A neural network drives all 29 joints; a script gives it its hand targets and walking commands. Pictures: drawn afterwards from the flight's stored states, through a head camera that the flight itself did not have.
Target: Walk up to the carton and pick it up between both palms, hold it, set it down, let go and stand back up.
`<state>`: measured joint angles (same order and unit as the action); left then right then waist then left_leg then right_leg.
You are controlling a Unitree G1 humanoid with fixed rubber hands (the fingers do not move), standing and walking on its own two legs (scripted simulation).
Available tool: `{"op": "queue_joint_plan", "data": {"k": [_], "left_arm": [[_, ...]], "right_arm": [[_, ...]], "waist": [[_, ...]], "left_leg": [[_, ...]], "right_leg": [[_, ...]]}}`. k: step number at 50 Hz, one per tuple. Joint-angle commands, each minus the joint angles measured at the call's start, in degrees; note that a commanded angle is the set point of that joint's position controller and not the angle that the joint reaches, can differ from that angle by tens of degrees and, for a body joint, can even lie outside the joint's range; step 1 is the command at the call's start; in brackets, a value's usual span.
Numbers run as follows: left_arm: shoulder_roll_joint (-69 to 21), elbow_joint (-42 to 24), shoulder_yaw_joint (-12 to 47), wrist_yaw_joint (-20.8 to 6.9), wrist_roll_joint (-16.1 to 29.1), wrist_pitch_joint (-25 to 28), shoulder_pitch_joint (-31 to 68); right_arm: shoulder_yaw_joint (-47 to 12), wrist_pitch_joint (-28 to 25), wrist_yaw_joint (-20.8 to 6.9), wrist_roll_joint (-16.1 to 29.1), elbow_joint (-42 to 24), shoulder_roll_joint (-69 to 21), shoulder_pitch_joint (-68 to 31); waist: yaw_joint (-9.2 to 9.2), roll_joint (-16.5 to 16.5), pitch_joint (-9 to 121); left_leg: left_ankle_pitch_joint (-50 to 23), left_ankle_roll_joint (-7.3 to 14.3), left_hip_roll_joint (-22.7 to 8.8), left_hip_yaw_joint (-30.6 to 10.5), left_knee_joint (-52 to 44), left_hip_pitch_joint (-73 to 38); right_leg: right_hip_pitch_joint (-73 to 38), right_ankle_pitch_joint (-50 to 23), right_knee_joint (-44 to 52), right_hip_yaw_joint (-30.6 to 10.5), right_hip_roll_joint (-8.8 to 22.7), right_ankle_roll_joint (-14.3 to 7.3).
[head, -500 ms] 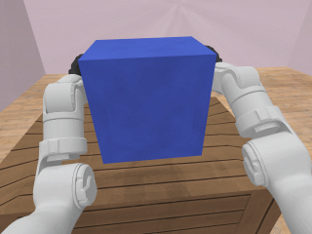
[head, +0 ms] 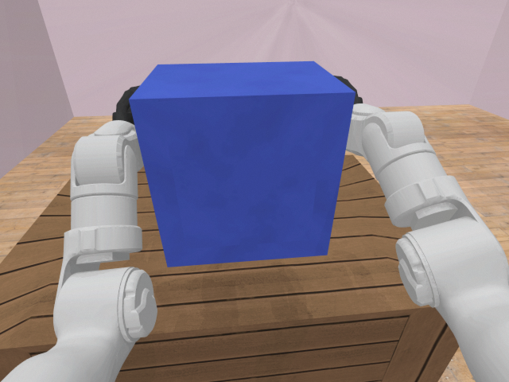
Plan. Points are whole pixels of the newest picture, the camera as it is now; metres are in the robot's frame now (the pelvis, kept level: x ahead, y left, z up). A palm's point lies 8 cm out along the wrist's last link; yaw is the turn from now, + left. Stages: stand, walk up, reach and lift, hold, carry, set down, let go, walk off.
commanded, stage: hold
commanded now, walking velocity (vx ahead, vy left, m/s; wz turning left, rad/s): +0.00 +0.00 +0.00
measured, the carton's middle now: (243, 160) +0.34 +0.01 +0.28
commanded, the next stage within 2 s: none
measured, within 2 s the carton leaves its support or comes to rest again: neither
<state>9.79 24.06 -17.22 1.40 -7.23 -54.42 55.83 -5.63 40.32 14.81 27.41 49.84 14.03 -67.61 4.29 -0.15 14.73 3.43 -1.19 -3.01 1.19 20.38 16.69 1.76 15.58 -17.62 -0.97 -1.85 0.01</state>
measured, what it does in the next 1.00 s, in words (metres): stands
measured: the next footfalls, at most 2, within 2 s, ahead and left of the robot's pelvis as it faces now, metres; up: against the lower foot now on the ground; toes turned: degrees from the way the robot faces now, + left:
none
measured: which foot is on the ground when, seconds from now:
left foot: down 0.00-1.00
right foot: down 0.00-1.00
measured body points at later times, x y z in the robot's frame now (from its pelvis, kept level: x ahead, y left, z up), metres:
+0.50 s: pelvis +0.01 +0.00 +0.00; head -0.10 +0.01 +0.44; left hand +0.38 +0.17 +0.32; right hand +0.38 -0.15 +0.33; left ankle +0.08 +0.13 -0.74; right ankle -0.07 -0.12 -0.74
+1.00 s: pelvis +0.00 +0.00 +0.00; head -0.10 +0.01 +0.44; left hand +0.38 +0.17 +0.32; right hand +0.38 -0.15 +0.33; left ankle +0.08 +0.13 -0.74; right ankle -0.07 -0.12 -0.74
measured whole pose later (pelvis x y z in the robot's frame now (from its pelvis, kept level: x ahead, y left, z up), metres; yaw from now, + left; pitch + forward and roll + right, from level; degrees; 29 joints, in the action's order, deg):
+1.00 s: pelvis +0.00 +0.00 +0.00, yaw +0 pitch -1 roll -1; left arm 9.4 22.8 -18.4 0.7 -7.7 -54.6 55.0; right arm -5.9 41.6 15.6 27.7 48.3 13.8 -66.9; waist 4.4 -0.4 14.4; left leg 3.9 -1.4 -2.9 1.1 20.3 15.2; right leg 0.3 16.1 -17.6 -0.9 -1.8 -0.2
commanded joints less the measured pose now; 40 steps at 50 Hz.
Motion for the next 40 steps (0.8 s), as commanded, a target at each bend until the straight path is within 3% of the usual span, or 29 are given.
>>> {"op": "queue_joint_plan", "data": {"k": [1, 11, 12, 16, 21, 29, 30, 31, 32, 33, 36, 40], "left_arm": [[-31.0, -13.7, 17.8, -7.2, 10.7, 6.5, 53.7], [-31.3, -13.9, 18.0, -7.3, 10.7, 6.1, 52.9], [-30.8, -13.7, 17.6, -7.4, 10.6, 6.1, 53.0], [-31.2, -14.5, 18.3, -7.5, 10.8, 6.2, 53.2], [-30.3, -16.2, 17.7, -7.4, 10.5, 5.9, 53.0], [-30.8, -14.6, 17.8, -8.0, 10.2, 5.6, 51.4], [-30.8, -15.5, 17.7, -7.8, 10.1, 5.8, 52.8], [-30.7, -14.5, 17.7, -7.8, 10.2, 5.7, 51.8], [-30.8, -14.2, 17.5, -7.7, 10.0, 5.7, 52.7], [-30.7, -13.3, 17.7, -7.8, 10.0, 5.6, 52.0], [-30.6, -15.0, 17.9, -7.5, 10.5, 6.0, 53.1], [-30.1, -12.2, 16.4, -8.1, 9.5, 5.7, 51.4]], "right_arm": [[-6.7, -0.3, -6.6, 9.3, -18.9, -34.4, -45.6], [-6.6, 0.0, -6.4, 9.4, -19.5, -34.0, -45.0], [-7.4, -0.1, -6.4, 9.7, -20.3, -34.7, -45.9], [-6.6, 0.0, -6.3, 9.3, -19.9, -34.3, -45.4], [-7.8, 0.3, -6.0, 10.1, -21.1, -35.1, -44.5], [-7.3, 0.5, -5.8, 9.8, -21.3, -34.7, -44.8], [-7.8, 0.3, -6.0, 10.2, -21.7, -35.1, -46.1], [-7.4, 0.6, -5.9, 9.7, -21.1, -34.7, -45.0], [-8.0, 0.4, -6.1, 10.0, -21.9, -35.1, -46.7], [-7.1, 0.6, -6.1, 9.4, -20.2, -34.7, -45.2], [-7.7, 0.2, -6.1, 9.6, -21.5, -35.5, -46.1], [-6.8, 0.8, -5.9, 9.2, -19.0, -34.6, -44.5]], "waist": [[0.24, 3.9, 18.3], [0.65, 3.8, 17.9], [-0.11, 3.3, 18.4], [0.61, 3.8, 18.5], [0.25, 3.5, 19.6], [0.65, 3.1, 17.6], [-0.18, 3.5, 18.4], [0.53, 2.4, 17.7], [-0.40, 2.7, 17.5], [0.44, 2.8, 16.7], [-0.20, 3.1, 19.0], [0.33, 2.0, 15.4]], "left_leg": [[-8.1, -1.0, 3.0, -2.7, 1.9, -30.8], [-8.3, -1.0, 3.0, -2.8, 1.9, -30.6], [-8.4, -0.9, 3.1, -2.7, 2.0, -30.8], [-8.1, -1.1, 3.1, -2.6, 2.0, -30.7], [-10.6, -1.0, 3.2, -2.7, 2.5, -31.1], [-9.4, -0.9, 3.3, -2.5, 2.1, -30.8], [-9.6, -1.0, 3.2, -2.4, 2.2, -30.8], [-9.0, -0.9, 3.1, -2.8, 2.0, -30.9], [-8.4, -0.8, 3.1, -2.5, 1.8, -30.6], [-7.9, -0.8, 3.1, -2.5, 1.8, -30.2], [-9.1, -0.9, 3.2, -2.5, 1.9, -30.6], [-7.2, -0.4, 3.4, -2.3, 1.4, -29.6]], "right_leg": [[16.8, -17.8, 5.3, -1.2, -2.0, 6.1], [16.1, -18.1, 5.2, -1.1, -2.2, 5.9], [16.0, -18.3, 5.2, -1.3, -2.2, 6.1], [15.8, -18.8, 5.1, -1.3, -2.0, 6.0], [14.2, -23.2, 4.3, -1.6, -1.7, 6.5], [14.8, -22.0, 4.5, -1.3, -1.7, 6.4], [15.0, -21.4, 4.6, -1.2, -1.8, 6.4], [15.0, -20.7, 4.8, -1.3, -1.9, 6.4], [15.2, -19.7, 5.0, -1.2, -1.7, 6.4], [15.5, -19.3, 5.1, -1.2, -1.7, 6.3], [14.8, -21.5, 4.7, -1.4, -1.6, 6.6], [15.3, -19.9, 5.1, -1.3, -1.6, 6.6]]}}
